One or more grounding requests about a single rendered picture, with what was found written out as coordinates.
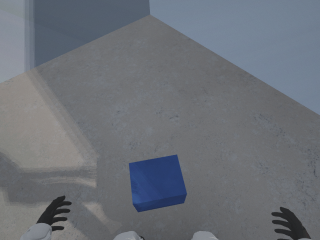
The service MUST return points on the left robot forearm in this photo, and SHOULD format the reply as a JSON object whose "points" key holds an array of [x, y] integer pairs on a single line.
{"points": [[39, 231]]}

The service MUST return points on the robot right hand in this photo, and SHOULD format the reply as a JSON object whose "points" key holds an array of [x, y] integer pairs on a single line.
{"points": [[297, 230]]}

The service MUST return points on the robot left hand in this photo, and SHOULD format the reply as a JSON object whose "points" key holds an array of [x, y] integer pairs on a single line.
{"points": [[48, 215]]}

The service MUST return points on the carton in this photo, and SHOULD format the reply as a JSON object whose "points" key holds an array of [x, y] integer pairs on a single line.
{"points": [[157, 183]]}

